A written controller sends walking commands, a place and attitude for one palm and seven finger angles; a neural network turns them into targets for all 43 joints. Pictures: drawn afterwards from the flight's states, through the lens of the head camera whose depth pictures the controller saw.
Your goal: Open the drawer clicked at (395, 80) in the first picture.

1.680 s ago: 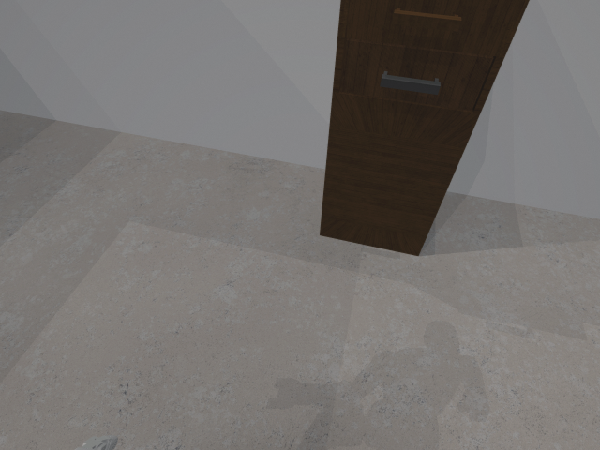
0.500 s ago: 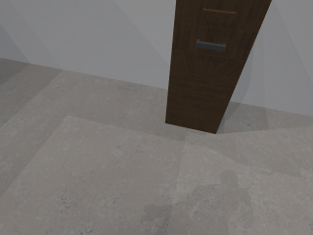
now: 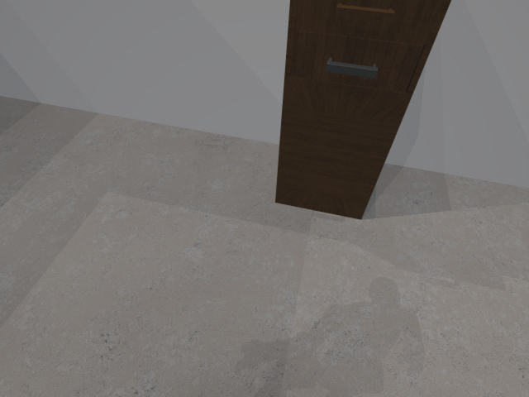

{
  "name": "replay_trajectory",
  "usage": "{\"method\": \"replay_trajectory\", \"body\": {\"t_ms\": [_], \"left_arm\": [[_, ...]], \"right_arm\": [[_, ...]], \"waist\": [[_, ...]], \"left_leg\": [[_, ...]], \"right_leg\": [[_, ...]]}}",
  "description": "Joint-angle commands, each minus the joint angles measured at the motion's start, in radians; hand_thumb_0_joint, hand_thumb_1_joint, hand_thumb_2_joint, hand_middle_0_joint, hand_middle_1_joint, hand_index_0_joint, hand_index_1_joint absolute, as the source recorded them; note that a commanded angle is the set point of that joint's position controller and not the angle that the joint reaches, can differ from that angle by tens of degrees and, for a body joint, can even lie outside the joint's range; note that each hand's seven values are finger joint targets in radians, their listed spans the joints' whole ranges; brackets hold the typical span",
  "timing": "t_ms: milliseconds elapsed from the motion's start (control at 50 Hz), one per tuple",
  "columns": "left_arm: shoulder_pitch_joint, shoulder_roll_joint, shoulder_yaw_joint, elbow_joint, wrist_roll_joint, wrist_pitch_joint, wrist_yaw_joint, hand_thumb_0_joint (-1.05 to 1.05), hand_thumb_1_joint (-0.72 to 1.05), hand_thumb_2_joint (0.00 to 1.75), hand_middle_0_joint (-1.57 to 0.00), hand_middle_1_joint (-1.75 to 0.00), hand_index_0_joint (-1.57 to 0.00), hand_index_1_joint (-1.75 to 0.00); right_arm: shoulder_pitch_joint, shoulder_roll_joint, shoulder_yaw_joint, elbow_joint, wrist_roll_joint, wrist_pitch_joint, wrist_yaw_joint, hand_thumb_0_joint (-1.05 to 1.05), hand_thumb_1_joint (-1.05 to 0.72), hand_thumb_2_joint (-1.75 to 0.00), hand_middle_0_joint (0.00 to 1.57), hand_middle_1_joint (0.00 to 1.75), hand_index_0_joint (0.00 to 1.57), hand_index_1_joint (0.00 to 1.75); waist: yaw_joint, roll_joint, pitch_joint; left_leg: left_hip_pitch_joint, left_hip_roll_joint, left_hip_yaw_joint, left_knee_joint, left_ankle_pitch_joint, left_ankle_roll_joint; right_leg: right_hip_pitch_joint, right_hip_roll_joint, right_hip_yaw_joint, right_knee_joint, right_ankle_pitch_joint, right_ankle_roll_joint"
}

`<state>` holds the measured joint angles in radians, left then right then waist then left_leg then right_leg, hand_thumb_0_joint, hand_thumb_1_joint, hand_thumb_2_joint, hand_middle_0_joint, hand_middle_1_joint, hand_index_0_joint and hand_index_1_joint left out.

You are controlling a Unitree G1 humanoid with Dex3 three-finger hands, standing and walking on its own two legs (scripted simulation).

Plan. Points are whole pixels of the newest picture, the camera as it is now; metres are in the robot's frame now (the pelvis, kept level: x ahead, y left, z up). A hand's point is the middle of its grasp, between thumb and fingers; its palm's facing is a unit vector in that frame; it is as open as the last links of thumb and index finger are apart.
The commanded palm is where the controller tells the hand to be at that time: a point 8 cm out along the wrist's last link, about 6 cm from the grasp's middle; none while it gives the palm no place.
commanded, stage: walk to a spot facing it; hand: left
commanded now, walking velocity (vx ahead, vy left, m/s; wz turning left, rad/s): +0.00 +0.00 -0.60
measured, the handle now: (351, 66) +1.06 -0.20 -0.01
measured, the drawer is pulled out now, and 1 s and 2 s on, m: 0.00 0.00 0.00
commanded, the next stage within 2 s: turn to face it in 1.80 s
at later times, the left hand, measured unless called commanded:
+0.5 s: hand out of the picture +0.05 +0.16 -0.17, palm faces -0.18 -0.95 -0.24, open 7.4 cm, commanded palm none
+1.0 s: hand (201, 353) +0.23 +0.14 -0.17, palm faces -0.52 -0.83 -0.18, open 7.4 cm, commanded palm none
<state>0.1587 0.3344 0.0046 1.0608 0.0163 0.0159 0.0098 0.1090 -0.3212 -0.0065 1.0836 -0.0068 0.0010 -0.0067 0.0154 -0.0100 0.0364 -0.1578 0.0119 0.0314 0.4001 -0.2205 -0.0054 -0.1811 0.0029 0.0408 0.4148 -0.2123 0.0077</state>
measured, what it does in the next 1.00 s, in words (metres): steps on the spot, turning right: left foot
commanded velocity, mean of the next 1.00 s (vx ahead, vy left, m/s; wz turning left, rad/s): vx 0.14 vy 0.00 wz -0.60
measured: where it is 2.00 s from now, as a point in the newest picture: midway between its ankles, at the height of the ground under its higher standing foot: outside the picture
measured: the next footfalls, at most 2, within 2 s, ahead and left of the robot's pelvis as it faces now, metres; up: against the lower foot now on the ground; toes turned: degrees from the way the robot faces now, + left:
left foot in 0.70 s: +0.04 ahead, +0.13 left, +0.00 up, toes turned -20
right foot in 1.18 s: +0.10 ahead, -0.24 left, +0.00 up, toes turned -48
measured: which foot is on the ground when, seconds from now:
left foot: down 0.00-0.24, up 0.26-0.68, down 0.70-1.00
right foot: down 0.00-0.68, up 0.70-1.00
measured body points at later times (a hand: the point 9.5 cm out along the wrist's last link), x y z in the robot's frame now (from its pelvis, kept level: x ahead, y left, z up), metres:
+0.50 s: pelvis -0.02 -0.02 +0.00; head +0.02 -0.04 +0.44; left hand +0.06 +0.21 -0.15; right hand +0.01 -0.29 -0.15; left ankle -0.01 +0.14 -0.68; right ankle -0.01 -0.11 -0.74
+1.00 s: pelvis +0.03 +0.00 +0.00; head +0.07 +0.02 +0.45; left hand +0.25 +0.18 -0.15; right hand -0.13 -0.19 -0.13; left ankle +0.00 +0.14 -0.74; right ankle +0.00 -0.16 -0.66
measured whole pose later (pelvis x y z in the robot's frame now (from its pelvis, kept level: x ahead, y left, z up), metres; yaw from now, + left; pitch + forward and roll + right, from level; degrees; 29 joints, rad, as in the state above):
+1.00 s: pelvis +0.03 +0.00 +0.00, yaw -33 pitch +1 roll -2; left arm 0.19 0.28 0.10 0.92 0.04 0.06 -0.06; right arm 0.42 -0.18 -0.02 1.00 -0.02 -0.05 -0.03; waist -0.02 -0.04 0.02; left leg 0.00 0.09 0.22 0.35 -0.34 -0.01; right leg -0.62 -0.08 -0.04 1.05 -0.22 0.06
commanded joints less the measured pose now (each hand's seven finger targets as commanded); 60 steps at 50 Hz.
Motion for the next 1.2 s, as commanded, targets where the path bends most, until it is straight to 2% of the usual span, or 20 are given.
{"method": "replay_trajectory", "body": {"t_ms": [0, 120, 180, 200, 220, 240, 320, 500, 620, 640, 660, 680, 700, 780, 1040, 1100, 1120, 1140, 1160, 1180], "left_arm": [[0.03, 0.107, 0.033, -0.093, 0.0, 0.013, 0.003, 0.0, 0.9, 0.9, -0.2, -0.3, -0.2, -0.3], [0.054, 0.044, 0.057, -0.171, 0.003, 0.033, -0.014, 0.0, 0.9, 0.9, -0.2, -0.3, -0.2, -0.3], [0.159, 0.018, 0.07, -0.167, 0.004, 0.024, -0.022, 0.0, 0.9, 0.9, -0.2, -0.3, -0.2, -0.3], [0.208, 0.048, 0.077, -0.154, 0.01, 0.013, -0.021, 0.0, 0.9, 0.9, -0.2, -0.3, -0.2, -0.3], [0.222, 0.151, 0.099, -0.163, 0.023, -0.006, -0.006, 0.0, 0.9, 0.9, -0.2, -0.3, -0.2, -0.3], [0.244, 0.167, 0.094, -0.173, 0.004, -0.002, 0.002, 0.0, 0.9, 0.9, -0.2, -0.3, -0.2, -0.3], [0.088, 0.082, 0.088, -0.217, 0.003, -0.004, 0.008, 0.0, 0.9, 0.9, -0.2, -0.3, -0.2, -0.3], [0.157, 0.082, 0.107, -0.189, 0.01, 0.002, 0.005, 0.0, 0.9, 0.9, -0.2, -0.3, -0.2, -0.3], [0.047, 0.097, 0.111, -0.223, 0.01, 0.015, -0.01, 0.0, 0.9, 0.9, -0.2, -0.3, -0.2, -0.3], [0.023, 0.061, 0.103, -0.239, 0.006, 0.014, -0.016, 0.0, 0.9, 0.9, -0.2, -0.3, -0.2, -0.3], [0.025, -0.014, 0.09, -0.264, -0.002, 0.016, -0.03, 0.0, 0.9, 0.9, -0.2, -0.3, -0.2, -0.3], [-0.038, -0.002, 0.104, -0.304, 0.004, 0.005, -0.038, 0.0, 0.9, 0.9, -0.2, -0.3, -0.2, -0.3], [-0.057, 0.025, 0.112, -0.303, 0.014, 0.004, -0.047, 0.0, 0.9, 0.9, -0.2, -0.3, -0.2, -0.3], [0.041, -0.02, 0.107, -0.225, 0.023, 0.013, -0.076, 0.0, 0.9, 0.9, -0.2, -0.3, -0.2, -0.3], [-0.236, -0.092, 0.064, -0.271, 0.014, -0.001, -0.083, 0.0, 0.9, 0.9, -0.2, -0.3, -0.2, -0.3], [-0.094, -0.053, 0.074, -0.229, 0.014, -0.02, -0.073, 0.0, 0.9, 0.9, -0.2, -0.3, -0.2, -0.3], [0.061, -0.018, 0.088, -0.183, 0.017, -0.035, -0.067, 0.0, 0.9, 0.9, -0.2, -0.3, -0.2, -0.3], [0.229, 0.092, 0.114, -0.136, 0.02, -0.05, -0.055, 0.0, 0.9, 0.9, -0.2, -0.3, -0.2, -0.3], [0.343, 0.205, 0.139, -0.114, 0.004, -0.055, -0.036, 0.0, 0.9, 0.9, -0.2, -0.3, -0.2, -0.3], [0.334, 0.233, 0.146, -0.111, -0.018, -0.041, -0.024, 0.0, 0.9, 0.9, -0.2, -0.3, -0.2, -0.3]], "right_arm": [[0.055, -0.117, -0.04, -0.084, -0.004, 0.001, -0.023, 0.0, -0.9, -0.9, 0.2, 0.3, 0.2, 0.3], [0.029, -0.139, -0.074, -0.162, -0.008, -0.002, -0.025, 0.0, -0.9, -0.9, 0.2, 0.3, 0.2, 0.3], [-0.024, -0.127, -0.083, -0.191, -0.016, 0.001, -0.025, 0.0, -0.9, -0.9, 0.2, 0.3, 0.2, 0.3], [-0.022, -0.112, -0.083, -0.196, -0.011, 0.009, -0.022, 0.0, -0.9, -0.9, 0.2, 0.3, 0.2, 0.3], [0.014, -0.024, -0.071, -0.225, -0.003, 0.016, -0.017, 0.0, -0.9, -0.9, 0.2, 0.3, 0.2, 0.3], [-0.012, -0.031, -0.068, -0.245, -0.002, 0.021, -0.02, 0.0, -0.9, -0.9, 0.2, 0.3, 0.2, 0.3], [0.017, -0.021, -0.075, -0.204, -0.009, 0.021, -0.014, 0.0, -0.9, -0.9, 0.2, 0.3, 0.2, 0.3], [-0.011, 0.013, -0.067, -0.226, -0.001, 0.017, -0.024, 0.0, -0.9, -0.9, 0.2, 0.3, 0.2, 0.3], [0.147, 0.002, -0.064, -0.211, 0.001, -0.014, -0.021, 0.0, -0.9, -0.9, 0.2, 0.3, 0.2, 0.3], [0.228, -0.035, -0.072, -0.188, 0.0, -0.025, -0.03, 0.0, -0.9, -0.9, 0.2, 0.3, 0.2, 0.3], [0.27, -0.141, -0.091, -0.184, -0.016, -0.03, -0.037, 0.0, -0.9, -0.9, 0.2, 0.3, 0.2, 0.3], [0.255, -0.196, -0.096, -0.203, -0.015, -0.031, -0.039, 0.0, -0.9, -0.9, 0.2, 0.3, 0.2, 0.3], [0.199, -0.166, -0.088, -0.217, -0.017, -0.033, -0.03, 0.0, -0.9, -0.9, 0.2, 0.3, 0.2, 0.3], [0.153, -0.045, -0.053, -0.213, -0.017, -0.059, -0.03, 0.0, -0.9, -0.9, 0.2, 0.3, 0.2, 0.3], [0.416, -0.021, -0.056, -0.069, -0.028, -0.072, -0.028, 0.0, -0.9, -0.9, 0.2, 0.3, 0.2, 0.3], [0.385, -0.059, -0.069, -0.069, -0.02, -0.072, -0.022, 0.0, -0.9, -0.9, 0.2, 0.3, 0.2, 0.3], [0.369, -0.069, -0.069, -0.079, -0.013, -0.07, -0.019, 0.0, -0.9, -0.9, 0.2, 0.3, 0.2, 0.3], [0.376, -0.041, -0.062, -0.098, 0.004, -0.068, -0.003, 0.0, -0.9, -0.9, 0.2, 0.3, 0.2, 0.3], [0.369, 0.035, -0.049, -0.148, 0.014, -0.075, -0.005, 0.0, -0.9, -0.9, 0.2, 0.3, 0.2, 0.3], [0.245, 0.009, -0.053, -0.182, 0.01, -0.075, -0.015, 0.0, -0.9, -0.9, 0.2, 0.3, 0.2, 0.3]], "waist": [[-0.024, 0.019, -0.064], [-0.011, 0.214, -0.045], [0.048, 0.143, -0.058], [0.066, 0.026, -0.065], [0.051, -0.32, -0.052], [0.066, -0.247, -0.061], [-0.007, -0.098, -0.051], [0.029, -0.126, -0.111], [-0.038, -0.15, -0.108], [-0.077, -0.053, -0.121], [-0.101, 0.267, -0.091], [-0.099, 0.286, 0.011], [-0.071, 0.224, 0.036], [-0.002, 0.156, 0.068], [-0.095, 0.179, 0.126], [-0.018, 0.16, 0.006], [0.059, 0.135, -0.088], [0.131, -0.019, -0.229], [0.143, -0.205, -0.374], [0.153, -0.127, -0.331]], "left_leg": [[0.035, 0.142, -0.052, 0.03, 0.16, 0.02], [-0.031, 0.354, -0.158, -0.056, 0.255, 0.172], [-0.1, 0.305, -0.022, 0.129, 0.3, 0.111], [-0.168, 0.229, 0.048, 0.299, 0.177, 0.046], [-0.402, 0.06, 0.127, 0.577, -0.238, -0.044], [-0.408, 0.032, -0.009, 0.699, -0.366, -0.044], [-0.394, 0.069, -0.066, 0.752, -0.154, -0.053], [-0.334, 0.028, -0.041, 0.503, -0.192, -0.063], [0.034, -0.011, -0.005, 0.077, -0.157, -0.021], [0.241, 0.047, -0.046, -0.048, -0.175, 0.0], [0.339, 0.313, -0.366, -0.213, -0.455, 0.067], [0.163, 0.509, -0.526, -0.294, -0.545, 0.146], [0.04, 0.508, -0.554, -0.311, -0.582, 0.172], [0.0, 0.268, -0.123, -0.242, -0.222, 0.087], [0.197, 0.339, 0.147, -0.125, 0.382, 0.105], [0.207, 0.334, 0.227, 0.117, 0.787, 0.076], [0.127, 0.307, 0.265, 0.328, 0.781, 0.031], [-0.162, 0.272, 0.269, 0.61, 0.46, -0.015], [-0.474, 0.099, 0.199, 0.964, -0.364, -0.072], [-0.542, 0.122, 0.059, 1.044, -0.37, -0.042]], "right_leg": [[-0.09, -0.087, 0.107, 0.063, 0.261, -0.033], [-0.217, -0.005, -0.025, 0.475, -0.259, 0.009], [-0.067, -0.038, -0.052, 0.285, -0.158, 0.002], [0.009, -0.054, -0.02, 0.115, 0.048, -0.006], [0.081, -0.303, 0.401, -0.065, 0.306, -0.083], [0.01, -0.382, 0.483, -0.118, 0.372, -0.188], [-0.039, -0.234, 0.345, -0.103, 0.175, -0.176], [0.048, -0.192, 0.383, -0.068, 0.279, -0.194], [-0.217, -0.107, 0.428, -0.094, -0.271, -0.138], [-0.393, -0.03, 0.35, 0.004, -0.359, -0.086], [-0.617, 0.112, 0.167, 0.285, -0.413, -0.028], [-0.648, 0.052, 0.037, 0.497, -0.342, 0.012], [-0.613, -0.002, 0.062, 0.601, -0.274, 0.015], [-0.55, -0.02, -0.022, 0.785, -0.039, 0.037], [-0.484, -0.071, -0.167, 0.346, -0.033, -0.001], [-0.217, 0.017, -0.228, 0.219, -0.094, -0.061], [0.027, 0.047, -0.244, 0.128, -0.018, -0.078], [0.402, -0.107, -0.061, 0.098, 0.018, -0.138], [0.614, -0.429, 0.478, 0.024, 0.165, -0.273], [0.509, -0.449, 0.525, -0.055, 0.184, -0.308]]}}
